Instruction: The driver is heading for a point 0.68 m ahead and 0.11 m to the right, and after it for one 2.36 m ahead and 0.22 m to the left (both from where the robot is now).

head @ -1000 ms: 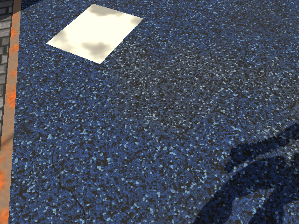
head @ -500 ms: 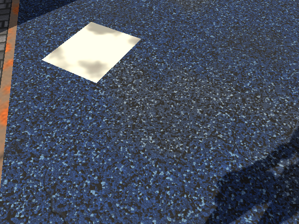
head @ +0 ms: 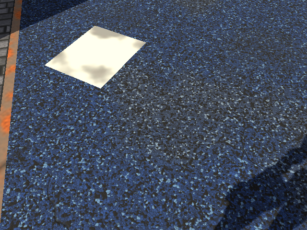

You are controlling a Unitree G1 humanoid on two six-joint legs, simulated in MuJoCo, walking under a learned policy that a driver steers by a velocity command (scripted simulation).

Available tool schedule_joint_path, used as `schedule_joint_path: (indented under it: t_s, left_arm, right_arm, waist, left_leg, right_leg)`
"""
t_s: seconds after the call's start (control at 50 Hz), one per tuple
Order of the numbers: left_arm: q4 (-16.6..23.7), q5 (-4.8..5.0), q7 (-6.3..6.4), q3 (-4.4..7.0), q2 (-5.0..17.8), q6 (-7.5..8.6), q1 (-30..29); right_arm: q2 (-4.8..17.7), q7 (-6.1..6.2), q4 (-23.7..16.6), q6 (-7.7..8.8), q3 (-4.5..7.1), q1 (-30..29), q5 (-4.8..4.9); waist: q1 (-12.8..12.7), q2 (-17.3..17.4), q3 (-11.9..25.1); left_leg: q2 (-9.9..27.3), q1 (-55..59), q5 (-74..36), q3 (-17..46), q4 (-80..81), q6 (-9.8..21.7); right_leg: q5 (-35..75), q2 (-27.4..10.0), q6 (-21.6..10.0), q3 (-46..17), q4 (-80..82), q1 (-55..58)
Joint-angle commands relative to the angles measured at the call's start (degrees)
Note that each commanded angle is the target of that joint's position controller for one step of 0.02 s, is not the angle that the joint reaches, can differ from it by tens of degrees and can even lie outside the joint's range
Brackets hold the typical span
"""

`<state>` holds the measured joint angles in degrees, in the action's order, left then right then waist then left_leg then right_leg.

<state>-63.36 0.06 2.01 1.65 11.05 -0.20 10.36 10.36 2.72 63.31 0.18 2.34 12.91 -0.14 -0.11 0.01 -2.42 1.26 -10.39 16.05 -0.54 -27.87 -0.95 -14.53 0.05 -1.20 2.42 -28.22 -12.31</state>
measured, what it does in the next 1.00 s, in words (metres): walks ahead: right foot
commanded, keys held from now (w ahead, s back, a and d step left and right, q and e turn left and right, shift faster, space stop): no key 0.18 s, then w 0.82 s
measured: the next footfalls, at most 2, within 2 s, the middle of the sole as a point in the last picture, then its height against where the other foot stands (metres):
right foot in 0.94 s outside the picture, level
left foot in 1.44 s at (131, 180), level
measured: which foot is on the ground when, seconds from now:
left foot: down 0.00-0.96, up 0.98-1.00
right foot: down 0.00-0.48, up 0.50-0.92, down 0.94-1.00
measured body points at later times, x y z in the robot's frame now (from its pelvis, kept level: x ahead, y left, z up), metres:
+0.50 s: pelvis +0.04 +0.04 -0.01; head +0.05 +0.06 +0.44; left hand +0.04 +0.30 -0.17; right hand +0.06 -0.22 -0.15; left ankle +0.03 +0.14 -0.74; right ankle +0.01 -0.10 -0.73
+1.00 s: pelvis +0.29 +0.01 -0.02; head +0.34 +0.01 +0.43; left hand +0.50 +0.24 -0.13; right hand +0.21 -0.24 -0.16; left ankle +0.06 +0.14 -0.67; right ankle +0.41 -0.08 -0.74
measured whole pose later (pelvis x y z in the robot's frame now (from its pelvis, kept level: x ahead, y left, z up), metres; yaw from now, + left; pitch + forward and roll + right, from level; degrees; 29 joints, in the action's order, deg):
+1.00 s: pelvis +0.29 +0.01 -0.02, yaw +1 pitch +2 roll -1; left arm -51.4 1.0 -2.3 3.1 13.1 5.9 -2.4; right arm 11.8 0.5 62.4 4.9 2.5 26.4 0.9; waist 2.7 0.5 -3.1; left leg 1.6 -4.6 26.8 1.8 -52.8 0.5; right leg -7.3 1.1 -4.7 4.9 -34.1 -29.3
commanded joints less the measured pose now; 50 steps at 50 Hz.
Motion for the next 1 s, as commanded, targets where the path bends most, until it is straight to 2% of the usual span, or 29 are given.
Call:
schedule_joint_path:
  t_s: [0.02,0.18,0.2,0.22,0.24,0.28,0.3,0.32,0.36,0.4,0.44,0.46,0.48,0.5,0.52,0.54,0.58,0.62,0.68,0.74,0.82,0.86,0.88,0.9,0.92,0.94,0.96,0.98,1.0]
  left_arm:
    - [1.13,-0.02,0.16,0.80,5.40,0.39,1.46]
    - [0.60,0.00,0.17,0.63,4.92,0.46,2.54]
    - [0.02,0.02,0.23,0.62,4.73,0.39,3.74]
    - [-0.11,0.50,0.38,1.12,6.03,0.21,4.34]
    - [0.03,0.94,0.50,1.68,7.53,0.17,4.93]
    - [0.07,1.42,0.37,2.56,9.76,1.00,8.30]
    - [-0.17,1.49,0.28,3.20,11.25,1.60,10.00]
    - [0.14,1.15,0.30,3.39,11.29,2.20,10.03]
    - [1.93,0.79,0.04,3.27,10.48,3.37,7.23]
    - [3.95,2.17,-0.17,3.21,10.22,3.73,2.08]
    - [4.35,2.72,-0.49,3.38,10.46,3.06,0.82]
    - [4.65,2.66,-0.61,3.07,9.33,2.98,0.81]
    - [5.55,2.01,-1.06,2.02,5.66,3.30,-0.34]
    - [7.77,1.45,-1.19,1.39,2.81,4.36,-1.25]
    - [8.98,2.48,-1.31,1.47,3.67,5.17,-3.25]
    - [9.60,3.19,-1.70,1.55,5.16,5.86,-4.35]
    - [8.12,1.80,-1.84,2.22,6.99,6.48,-2.50]
    - [7.68,1.12,-2.15,2.73,7.32,6.29,-2.80]
    - [9.57,0.99,-2.52,2.13,4.63,5.58,-8.11]
    - [12.50,1.44,-3.17,1.20,3.19,5.55,-15.93]
    - [15.15,1.91,-4.39,0.78,4.13,5.74,-21.52]
    - [16.18,1.93,-5.02,0.96,5.17,6.15,-22.02]
    - [16.13,1.84,-5.16,1.46,6.36,6.36,-20.25]
    - [15.51,1.72,-5.08,2.28,8.02,6.47,-16.66]
    - [13.18,1.82,-4.77,3.60,10.26,6.42,-8.01]
    - [10.08,1.91,-4.21,5.02,13.01,6.09,3.07]
    - [8.38,0.29,-3.53,6.38,18.45,5.68,13.16]
    - [7.35,0.25,-3.62,5.44,16.81,5.28,14.87]
    - [7.77,0.74,-3.81,4.20,12.95,5.47,9.70]
  right_arm:
    - [5.02,0.20,-0.70,0.29,0.68,2.79,-0.01]
    - [4.57,0.29,0.09,0.38,0.36,4.14,0.02]
    - [4.04,0.32,0.77,0.33,0.25,5.44,0.08]
    - [4.34,0.44,0.86,0.27,0.43,5.77,0.46]
    - [4.73,0.56,0.33,0.37,0.60,5.34,0.66]
    - [3.33,0.32,-1.55,1.53,0.35,2.93,0.77]
    - [2.29,-0.14,-2.22,2.30,0.15,2.15,0.90]
    - [3.00,-0.64,-2.73,2.91,0.45,1.37,1.11]
    - [3.65,-1.29,-3.53,3.70,0.95,1.18,1.70]
    - [3.60,-1.45,-3.12,4.46,1.21,3.25,2.02]
    - [2.67,-1.48,0.74,4.72,1.79,10.40,1.30]
    - [3.13,-1.63,2.38,4.47,2.14,14.88,0.94]
    - [5.79,-1.47,3.21,4.52,2.85,21.32,0.81]
    - [12.30,-1.90,2.60,4.99,3.76,26.19,1.09]
    - [11.54,-2.13,2.67,6.01,3.09,24.39,0.01]
    - [8.60,-2.28,0.77,6.88,2.06,18.82,0.07]
    - [7.40,-3.13,-1.81,7.15,1.14,11.64,0.40]
    - [5.09,-3.10,-2.00,6.64,0.31,12.70,0.06]
    - [6.22,-2.12,-1.66,6.08,0.25,16.39,-0.27]
    - [8.11,-1.43,-2.25,5.81,0.58,17.51,-0.11]
    - [8.45,-1.33,-1.44,5.56,1.11,19.74,0.71]
    - [9.02,-1.27,-1.42,5.17,1.57,19.07,0.90]
    - [9.73,-1.25,-1.74,4.97,1.85,18.06,0.80]
    - [10.63,-1.21,-2.06,4.69,2.19,17.23,0.71]
    - [10.80,-1.21,-2.46,4.25,2.26,15.92,0.55]
    - [10.58,-1.38,-3.43,4.16,2.03,14.32,0.28]
    - [5.43,-2.10,-4.88,4.82,0.61,18.34,-0.17]
    - [1.04,-2.81,-4.03,6.56,-0.80,20.46,0.96]
    - [6.04,-2.99,-5.69,7.91,0.73,14.74,2.67]
  waist:
    - [0.06,0.22,0.18]
    - [0.04,-0.01,-0.37]
    - [0.00,-0.38,0.95]
    - [-0.22,-1.24,0.19]
    - [-0.58,-2.57,-1.49]
    - [-2.10,-7.37,-4.42]
    - [-2.55,-10.31,-4.41]
    - [-2.42,-9.79,-5.03]
    - [-0.88,-8.03,-4.60]
    - [2.14,-7.14,-3.70]
    - [5.18,-4.83,-1.79]
    - [6.29,-2.08,-1.33]
    - [8.10,8.14,0.85]
    - [8.40,19.38,1.49]
    - [6.99,15.56,-1.00]
    - [4.64,8.96,-4.67]
    - [1.54,4.38,-4.31]
    - [1.47,4.92,-3.40]
    - [2.63,4.76,-3.56]
    - [4.25,4.85,-4.75]
    - [4.84,5.53,-6.86]
    - [3.57,5.83,-6.29]
    - [1.96,6.57,-4.46]
    - [-0.28,8.18,-1.16]
    - [-4.80,9.09,3.99]
    - [-9.79,8.88,10.35]
    - [-9.32,-2.54,20.92]
    - [-7.35,-13.36,29.33]
    - [-7.26,-10.59,21.15]
  left_leg:
    - [0.84,-2.48,-7.30,0.52,4.70,1.35]
    - [0.73,-3.07,-5.75,0.38,5.01,1.24]
    - [-0.11,-2.72,-0.32,-0.61,4.56,1.41]
    - [-1.56,-4.27,7.69,-2.13,2.36,2.00]
    - [-2.29,-7.22,14.85,-2.94,-0.11,2.75]
    - [-2.41,-14.92,15.34,-4.26,-8.52,3.52]
    - [-1.53,-16.06,11.13,-4.00,-15.14,3.83]
    - [0.40,-17.44,10.52,-1.89,-20.34,4.66]
    - [3.00,-20.23,15.10,0.97,-25.17,6.14]
    - [3.05,-12.16,12.26,-0.22,-12.13,7.05]
    - [-2.75,3.77,0.61,-6.92,-0.72,5.71]
    - [-2.67,8.86,-0.20,-5.56,1.07,5.23]
    - [7.02,15.45,7.28,8.80,8.02,7.65]
    - [19.49,20.67,14.89,32.67,17.49,14.90]
    - [24.29,16.04,25.97,42.88,20.33,19.11]
    - [22.62,14.22,26.84,38.83,20.08,17.28]
    - [16.99,11.20,11.86,25.25,20.04,12.49]
    - [13.05,9.31,-2.24,15.39,20.68,10.24]
    - [10.74,9.14,-14.78,8.53,20.65,10.39]
    - [10.00,6.81,-16.11,5.33,22.38,10.19]
    - [12.28,10.88,-18.31,3.74,22.07,10.49]
    - [13.63,14.81,-24.96,2.83,19.26,9.83]
    - [13.90,16.25,-34.03,2.16,16.19,9.21]
    - [14.03,17.29,-46.15,1.65,11.46,8.61]
    - [12.60,16.09,-55.85,0.00,2.01,7.51]
    - [10.37,7.39,-53.21,-0.95,-11.03,5.67]
    - [3.24,-14.36,-28.42,-2.23,-34.00,2.58]
    - [-4.91,-25.09,14.03,5.03,-50.39,1.50]
    - [-1.18,-31.20,12.90,9.18,-55.66,3.27]
  right_leg:
    - [6.84,-2.36,-1.45,-2.58,5.27,0.89]
    - [4.72,-2.36,-1.53,-2.81,5.99,0.36]
    - [-2.29,-1.98,-1.80,-2.63,6.57,0.86]
    - [-12.92,-1.74,-2.77,-3.03,6.83,0.02]
    - [-23.28,-3.14,-4.27,-5.29,8.16,-1.67]
    - [-35.30,-11.39,-8.77,-17.06,14.62,-1.20]
    - [-36.78,-16.76,-11.80,-24.92,18.44,-1.03]
    - [-35.13,-19.94,-13.61,-29.31,20.42,-2.32]
    - [-29.72,-20.92,-13.21,-29.16,20.87,-1.97]
    - [-21.95,-16.19,-9.15,-19.99,19.23,-5.24]
    - [-17.76,-9.35,-6.98,-9.91,12.02,-12.48]
    - [-16.40,-7.12,-6.06,-7.20,5.88,-15.93]
    - [-11.24,-3.14,-3.30,-1.63,-11.12,-22.81]
    - [-16.12,2.36,-1.66,1.41,-27.30,-35.26]
    - [-17.14,-0.69,-2.93,-4.78,-38.34,-40.90]
    - [-10.62,-3.97,-4.03,-6.93,-42.54,-45.09]
    - [0.08,-6.64,-4.15,-6.11,-39.01,-42.10]
    - [5.33,-7.15,-2.90,-4.45,-32.64,-36.34]
    - [10.46,-5.98,-1.14,-1.86,-23.82,-34.73]
    - [16.09,-3.83,-0.60,0.26,-12.03,-29.69]
    - [16.89,-3.10,-1.96,0.68,-5.20,-27.80]
    - [14.43,-2.58,-3.59,0.73,-2.78,-26.18]
    - [12.74,-1.38,-4.53,1.40,-2.06,-22.39]
    - [11.04,0.61,-5.49,2.74,-2.51,-16.30]
    - [10.75,2.71,-6.96,4.05,-2.46,-5.46]
    - [11.82,0.30,-9.07,0.94,-3.50,11.20]
    - [4.78,-15.47,-16.27,-21.58,-3.28,35.21]
    - [-4.54,-24.38,-21.37,-46.76,9.51,41.36]
    - [-6.60,-21.25,-17.93,-42.07,12.10,34.70]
